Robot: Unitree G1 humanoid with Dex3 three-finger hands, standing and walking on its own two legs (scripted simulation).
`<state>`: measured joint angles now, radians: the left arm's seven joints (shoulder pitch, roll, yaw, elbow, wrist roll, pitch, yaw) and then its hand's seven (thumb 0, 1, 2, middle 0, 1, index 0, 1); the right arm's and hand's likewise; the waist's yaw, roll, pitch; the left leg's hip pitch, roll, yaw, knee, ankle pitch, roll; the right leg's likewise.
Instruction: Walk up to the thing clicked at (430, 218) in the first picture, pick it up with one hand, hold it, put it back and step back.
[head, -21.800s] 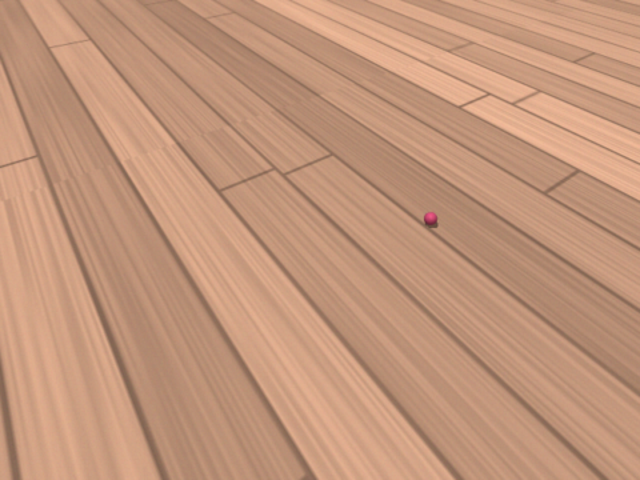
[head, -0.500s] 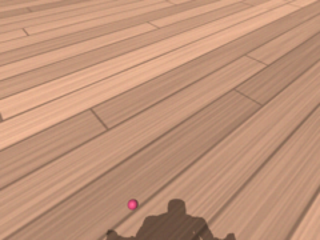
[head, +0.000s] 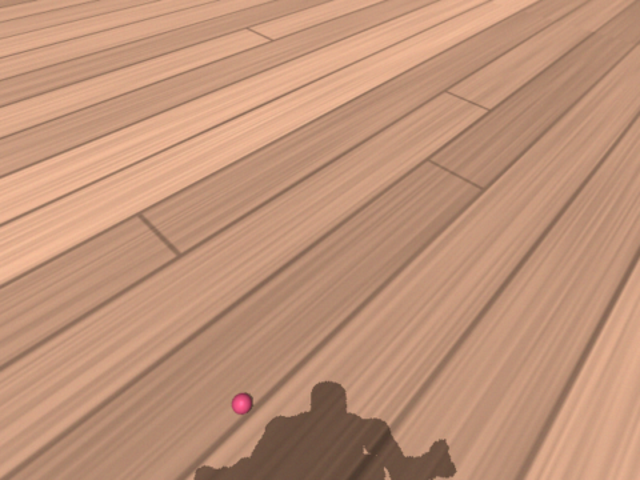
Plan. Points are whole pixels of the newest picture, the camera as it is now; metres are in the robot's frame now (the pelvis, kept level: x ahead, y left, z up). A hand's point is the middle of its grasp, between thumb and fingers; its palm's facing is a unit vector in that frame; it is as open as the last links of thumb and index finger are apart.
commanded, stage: walk up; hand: left
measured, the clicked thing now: (241, 403) +0.45 +0.24 -0.73
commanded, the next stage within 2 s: stand in 0.22 s
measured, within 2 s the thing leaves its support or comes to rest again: neither
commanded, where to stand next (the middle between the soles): +0.07 -0.01 m, yaw +1 degrees
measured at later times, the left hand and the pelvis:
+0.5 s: hand out of the picture +0.13 +0.21 -0.13, palm faces -0.03 -0.95 -0.32, open 7.4 cm; pelvis +0.01 -0.03 +0.02, yaw +1 degrees
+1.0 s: hand out of the picture +0.06 +0.24 -0.14, palm faces +0.00 -0.94 -0.34, open 7.4 cm; pelvis +0.00 -0.02 +0.02, yaw +2 degrees
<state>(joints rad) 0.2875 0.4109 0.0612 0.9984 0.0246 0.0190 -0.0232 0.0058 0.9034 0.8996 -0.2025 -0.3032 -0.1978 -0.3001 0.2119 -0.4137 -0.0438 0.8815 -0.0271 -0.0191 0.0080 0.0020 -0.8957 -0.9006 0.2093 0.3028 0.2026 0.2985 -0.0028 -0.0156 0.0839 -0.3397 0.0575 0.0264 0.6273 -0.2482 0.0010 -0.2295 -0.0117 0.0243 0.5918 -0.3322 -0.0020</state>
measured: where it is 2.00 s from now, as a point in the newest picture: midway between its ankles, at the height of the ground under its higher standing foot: outside the picture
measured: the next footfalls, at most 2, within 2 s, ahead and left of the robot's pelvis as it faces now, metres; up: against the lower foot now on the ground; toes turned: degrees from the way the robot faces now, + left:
none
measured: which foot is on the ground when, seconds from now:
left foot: down 0.00-1.00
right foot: down 0.00-1.00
